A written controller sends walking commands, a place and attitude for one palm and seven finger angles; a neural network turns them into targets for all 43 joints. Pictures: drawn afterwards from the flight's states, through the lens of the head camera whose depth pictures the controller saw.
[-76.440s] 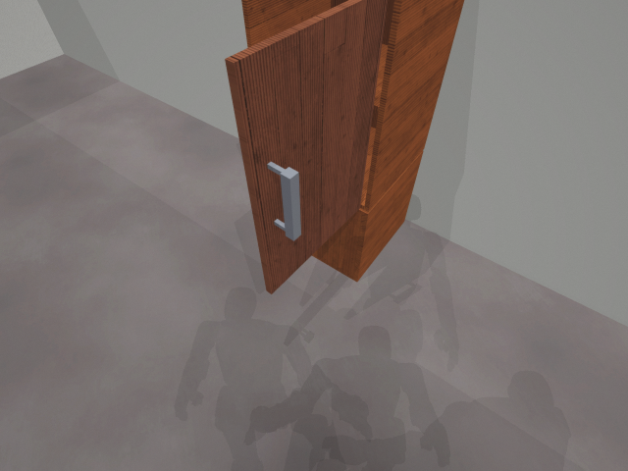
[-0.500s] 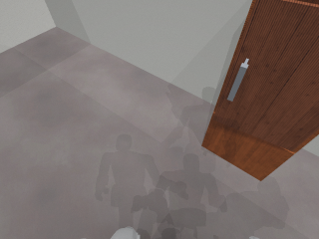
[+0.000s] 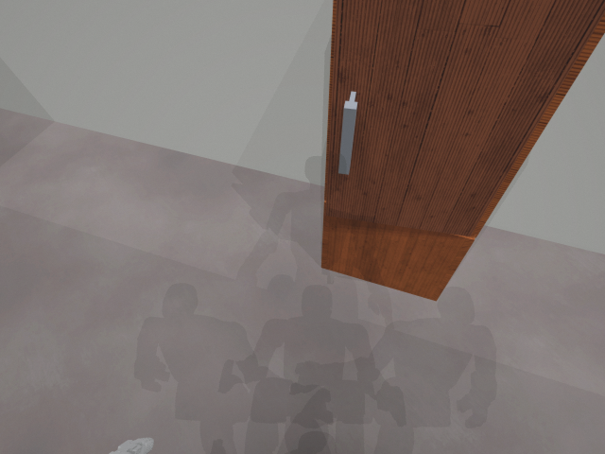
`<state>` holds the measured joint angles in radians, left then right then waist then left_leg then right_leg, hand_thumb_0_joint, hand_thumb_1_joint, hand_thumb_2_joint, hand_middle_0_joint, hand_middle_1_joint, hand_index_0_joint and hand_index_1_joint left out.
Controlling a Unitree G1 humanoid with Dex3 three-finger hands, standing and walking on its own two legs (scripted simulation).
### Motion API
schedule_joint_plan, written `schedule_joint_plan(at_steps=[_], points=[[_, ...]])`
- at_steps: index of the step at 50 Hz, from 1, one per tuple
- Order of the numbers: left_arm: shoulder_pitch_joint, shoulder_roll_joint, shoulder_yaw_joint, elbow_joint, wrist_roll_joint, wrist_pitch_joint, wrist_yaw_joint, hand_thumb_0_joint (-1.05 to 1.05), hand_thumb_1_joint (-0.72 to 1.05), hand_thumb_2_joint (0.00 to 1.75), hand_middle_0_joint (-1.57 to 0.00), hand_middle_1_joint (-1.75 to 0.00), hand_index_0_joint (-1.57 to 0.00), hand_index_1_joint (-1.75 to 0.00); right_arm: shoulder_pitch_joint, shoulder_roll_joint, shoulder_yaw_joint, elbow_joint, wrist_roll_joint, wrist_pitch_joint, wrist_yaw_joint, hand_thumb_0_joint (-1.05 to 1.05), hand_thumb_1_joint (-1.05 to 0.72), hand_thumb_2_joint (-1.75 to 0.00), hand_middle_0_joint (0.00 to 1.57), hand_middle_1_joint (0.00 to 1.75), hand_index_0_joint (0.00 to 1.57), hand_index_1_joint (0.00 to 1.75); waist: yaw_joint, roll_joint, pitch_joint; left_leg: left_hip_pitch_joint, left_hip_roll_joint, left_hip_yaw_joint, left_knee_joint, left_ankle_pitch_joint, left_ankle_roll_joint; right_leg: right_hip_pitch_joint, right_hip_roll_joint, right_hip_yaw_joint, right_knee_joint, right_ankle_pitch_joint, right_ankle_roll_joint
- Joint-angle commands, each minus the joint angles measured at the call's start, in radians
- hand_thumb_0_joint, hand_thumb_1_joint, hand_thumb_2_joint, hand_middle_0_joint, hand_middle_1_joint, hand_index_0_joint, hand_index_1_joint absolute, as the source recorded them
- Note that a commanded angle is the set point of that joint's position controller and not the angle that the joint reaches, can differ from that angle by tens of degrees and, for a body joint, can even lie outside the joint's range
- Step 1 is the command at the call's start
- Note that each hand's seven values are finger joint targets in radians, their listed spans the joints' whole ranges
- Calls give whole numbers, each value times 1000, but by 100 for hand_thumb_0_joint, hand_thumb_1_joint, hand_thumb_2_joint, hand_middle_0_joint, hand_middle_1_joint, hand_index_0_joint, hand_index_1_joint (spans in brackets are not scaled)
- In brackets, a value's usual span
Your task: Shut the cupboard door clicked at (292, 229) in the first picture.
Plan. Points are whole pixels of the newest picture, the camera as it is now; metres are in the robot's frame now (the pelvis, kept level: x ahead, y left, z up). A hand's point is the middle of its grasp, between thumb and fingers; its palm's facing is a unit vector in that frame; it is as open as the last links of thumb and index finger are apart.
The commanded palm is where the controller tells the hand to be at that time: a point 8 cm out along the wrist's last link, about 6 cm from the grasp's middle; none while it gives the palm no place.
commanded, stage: turn to face it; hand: left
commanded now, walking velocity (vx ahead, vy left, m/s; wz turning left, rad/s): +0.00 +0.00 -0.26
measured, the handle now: (348, 134) +0.71 -0.07 -0.02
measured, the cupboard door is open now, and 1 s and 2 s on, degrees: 8 8 8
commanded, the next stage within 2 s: take the last steps up to it in 0.04 s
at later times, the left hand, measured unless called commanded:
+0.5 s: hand out of the picture +0.11 +0.17 -0.17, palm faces -0.11 -0.98 -0.16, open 7.4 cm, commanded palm none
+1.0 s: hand (301, 350) +0.30 +0.02 -0.15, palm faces -0.16 -0.96 -0.22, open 7.3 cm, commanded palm none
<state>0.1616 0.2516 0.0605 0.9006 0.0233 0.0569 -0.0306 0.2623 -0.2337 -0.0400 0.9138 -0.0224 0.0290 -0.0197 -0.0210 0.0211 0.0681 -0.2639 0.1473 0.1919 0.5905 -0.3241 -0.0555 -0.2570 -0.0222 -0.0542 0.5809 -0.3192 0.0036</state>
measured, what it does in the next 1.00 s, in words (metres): walks ahead: left foot, then right foot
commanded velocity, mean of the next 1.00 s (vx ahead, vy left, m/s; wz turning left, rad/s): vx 0.18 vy -0.08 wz -0.13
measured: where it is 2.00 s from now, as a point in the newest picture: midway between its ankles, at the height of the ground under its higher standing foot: outside the picture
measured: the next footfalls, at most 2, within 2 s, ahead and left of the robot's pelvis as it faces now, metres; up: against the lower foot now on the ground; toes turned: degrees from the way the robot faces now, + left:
left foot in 0.40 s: +0.11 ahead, +0.11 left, +0.00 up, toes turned +1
right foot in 0.80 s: +0.21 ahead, -0.28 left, +0.00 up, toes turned -10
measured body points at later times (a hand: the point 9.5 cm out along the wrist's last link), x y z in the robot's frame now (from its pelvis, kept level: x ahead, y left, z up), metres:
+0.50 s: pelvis +0.06 -0.02 +0.00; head +0.08 +0.01 +0.45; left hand +0.12 +0.22 -0.16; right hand +0.07 -0.27 -0.13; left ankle +0.07 +0.10 -0.73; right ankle -0.01 -0.12 -0.67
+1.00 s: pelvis +0.20 -0.15 +0.01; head +0.24 -0.16 +0.46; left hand +0.31 +0.07 -0.14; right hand +0.19 -0.40 -0.14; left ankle +0.20 -0.03 -0.66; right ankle +0.20 -0.23 -0.73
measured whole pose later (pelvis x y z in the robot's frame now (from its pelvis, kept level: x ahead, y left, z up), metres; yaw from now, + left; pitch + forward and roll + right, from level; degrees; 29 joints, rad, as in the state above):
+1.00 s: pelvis +0.20 -0.15 +0.01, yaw -9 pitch +1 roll +0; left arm 0.19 0.17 0.04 1.03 0.03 -0.04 0.01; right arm 0.24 -0.20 -0.05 1.02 -0.03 0.00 -0.02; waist -0.03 0.03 0.07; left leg -0.46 0.09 0.09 1.02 -0.41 -0.03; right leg -0.24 0.00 -0.14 0.44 -0.22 -0.06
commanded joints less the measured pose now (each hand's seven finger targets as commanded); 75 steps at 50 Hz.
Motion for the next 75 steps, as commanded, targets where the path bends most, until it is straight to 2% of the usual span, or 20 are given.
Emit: schedule_joint_plan(at_steps=[1,7,14,18,19,20,21,26,35,38,39,40,41,47,54,57,61,69,71,75], points=[[188,247,49,-5,-4,-41,38,0,90,90,-20,-30,-20,-30,-76,-107,-22,-99,13,2,-11,0,-90,-90,20,30,20,30,99,-250,-137,-292,-64,-161,468,-321,0,220,-388,420,-252,663,-239],[44,121,24,-26,-5,-55,55,0,90,90,-20,-30,-20,-30,-16,-84,-24,-15,6,6,-1,0,-90,-90,20,30,20,30,11,-182,-102,-270,-64,-178,495,-75,-27,172,-206,198,-222,703,-184],[85,138,40,12,6,-63,37,0,90,90,-20,-30,-20,-30,-70,-70,-27,-37,-5,-25,10,0,-90,-90,20,30,20,30,42,-177,-50,-232,-70,-123,205,-108,-15,174,-201,297,-322,130,-237],[23,110,40,16,-2,-59,23,0,90,90,-20,-30,-20,-30,102,-69,-26,23,-7,-55,-2,0,-90,-90,20,30,20,30,-52,-106,-32,128,-101,-84,-112,76,4,-63,-115,256,-206,-57,-172],[37,60,28,9,-9,-56,16,0,90,90,-20,-30,-20,-30,184,-127,-35,51,-14,-65,-12,0,-90,-90,20,30,20,30,-79,59,-59,290,-12,-212,-224,-5,32,-197,-35,196,-30,-85,-123],[45,-3,14,-15,-16,-54,5,0,90,90,-20,-30,-20,-30,275,-241,-60,68,-33,-71,-18,0,-90,-90,20,30,20,30,-106,347,-64,370,287,-632,-360,-204,133,-410,96,51,285,-240,-55],[-24,46,20,-51,1,-53,0,0,90,90,-20,-30,-20,-30,282,-262,-59,56,-25,-65,-26,0,-90,-90,20,30,20,30,-115,236,-20,264,401,-744,-449,-303,210,-446,42,107,469,-257,-56],[44,49,38,3,15,-35,-30,0,90,90,-20,-30,-20,-30,91,-138,-17,4,-17,-82,-27,0,-90,-90,20,30,20,30,6,144,64,66,214,-344,-450,-53,144,-399,-40,108,590,36,-13],[-35,4,9,0,2,-53,-33,0,90,90,-20,-30,-20,-30,149,-164,-47,65,-17,-75,-7,0,-90,-90,20,30,20,30,-24,171,-2,155,170,-85,-322,263,146,-201,-18,-57,81,98,4],[164,74,27,72,5,-74,-22,0,90,90,-20,-30,-20,-30,118,-163,-51,72,-5,-65,0,0,-90,-90,20,30,20,30,71,40,-86,27,102,-23,-57,303,86,169,30,-62,-97,153,-31],[305,155,49,116,11,-89,-9,0,90,90,-20,-30,-20,-30,110,-109,-36,61,7,-69,10,0,-90,-90,20,30,20,30,142,-141,-177,-153,14,35,183,127,52,391,-120,115,-165,90,-81],[383,246,66,148,6,-96,7,0,90,90,-20,-30,-20,-30,100,-30,-16,27,20,-68,10,0,-90,-90,20,30,20,30,154,-400,-239,-295,-113,-12,477,-351,36,442,-352,450,-297,110,-179],[343,230,59,140,-7,-93,19,0,90,90,-20,-30,-20,-30,68,-58,-20,20,17,-61,5,0,-90,-90,20,30,20,30,140,-273,-198,-327,-77,-137,609,-325,56,364,-367,461,-348,110,-219],[95,39,0,105,-1,-113,47,0,90,90,-20,-30,-20,-30,91,2,-10,80,-5,-42,10,0,-90,-90,20,30,20,30,-8,-153,-106,-204,-26,-152,460,-81,30,105,-237,87,-291,550,-197],[91,39,-13,129,-13,-107,71,0,90,90,-20,-30,-20,-30,57,21,18,100,14,-36,-2,0,-90,-90,20,30,20,30,-5,-51,-136,17,-96,-150,-78,185,14,162,-214,93,-168,849,-155],[123,19,-13,114,-24,-73,88,0,90,90,-20,-30,-20,-30,52,-93,-10,79,9,-28,-16,0,-90,-90,20,30,20,30,10,43,-142,178,76,-265,-87,910,114,43,-118,40,-88,463,-38],[128,24,-10,95,-13,-32,87,0,90,90,-20,-30,-20,-30,-28,-101,-11,48,9,-4,-29,0,-90,-90,20,30,20,30,35,197,-53,101,149,-346,-199,941,216,14,-30,22,67,-64,-13],[201,4,-1,71,-1,-26,75,0,90,90,-20,-30,-20,-30,-132,-126,-38,-8,8,10,-19,0,-90,-90,20,30,20,30,70,-9,-207,109,84,-270,-88,575,196,78,-2,68,-56,82,-6],[150,110,11,51,13,-41,77,0,90,90,-20,-30,-20,-30,-110,-41,-34,-24,22,20,-2,0,-90,-90,20,30,20,30,38,-334,-108,-93,-148,-142,67,-44,53,84,-281,412,-304,317,-116],[64,94,0,44,6,-61,72,0,90,90,-20,-30,-20,-30,-125,-42,-28,20,11,25,7,0,-90,-90,20,30,20,30,22,-189,-36,-132,-135,-222,326,-154,37,47,-272,340,-270,524,-207]])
